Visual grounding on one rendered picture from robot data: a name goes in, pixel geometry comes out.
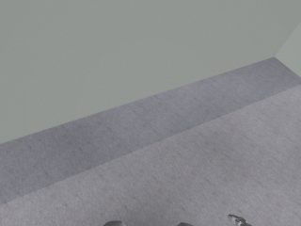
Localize right robot hand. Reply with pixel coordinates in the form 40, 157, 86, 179
228, 214, 252, 226

